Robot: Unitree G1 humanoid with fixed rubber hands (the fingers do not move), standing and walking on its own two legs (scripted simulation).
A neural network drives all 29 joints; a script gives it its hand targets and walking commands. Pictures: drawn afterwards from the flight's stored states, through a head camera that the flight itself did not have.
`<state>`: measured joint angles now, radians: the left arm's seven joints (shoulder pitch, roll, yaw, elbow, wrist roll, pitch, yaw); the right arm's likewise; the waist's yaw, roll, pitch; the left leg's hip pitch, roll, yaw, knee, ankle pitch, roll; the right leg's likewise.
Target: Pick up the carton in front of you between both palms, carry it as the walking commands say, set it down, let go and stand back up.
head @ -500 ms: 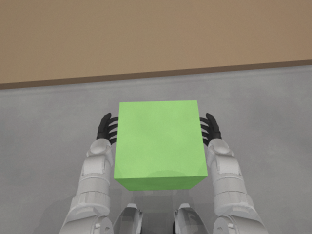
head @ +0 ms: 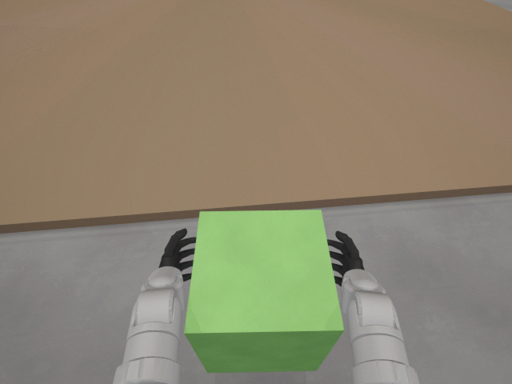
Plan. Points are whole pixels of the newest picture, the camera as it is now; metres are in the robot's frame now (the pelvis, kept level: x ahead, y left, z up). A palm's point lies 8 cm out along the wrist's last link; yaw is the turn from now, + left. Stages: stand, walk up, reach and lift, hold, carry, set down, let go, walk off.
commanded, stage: reach and lift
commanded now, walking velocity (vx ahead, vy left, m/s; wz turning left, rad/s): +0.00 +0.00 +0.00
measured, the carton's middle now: (261, 295) +0.30 +0.00 -0.05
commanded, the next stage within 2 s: hold in 1.02 s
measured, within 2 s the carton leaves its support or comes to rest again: neither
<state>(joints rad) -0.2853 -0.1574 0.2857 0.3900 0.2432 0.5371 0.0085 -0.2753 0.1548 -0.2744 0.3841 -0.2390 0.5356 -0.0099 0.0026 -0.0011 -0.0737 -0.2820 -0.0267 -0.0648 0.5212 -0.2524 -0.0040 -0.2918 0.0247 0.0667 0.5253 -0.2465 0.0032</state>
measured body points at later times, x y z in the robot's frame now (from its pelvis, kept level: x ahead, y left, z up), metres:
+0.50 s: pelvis -0.01 +0.00 +0.01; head -0.03 +0.00 +0.46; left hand +0.31 +0.15 +0.03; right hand +0.31 -0.15 +0.03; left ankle +0.01 +0.12 -0.74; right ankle +0.02 -0.12 -0.74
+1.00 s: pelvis +0.01 +0.00 +0.01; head -0.02 +0.00 +0.46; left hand +0.31 +0.15 +0.04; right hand +0.31 -0.15 +0.04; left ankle +0.01 +0.12 -0.74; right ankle +0.02 -0.12 -0.74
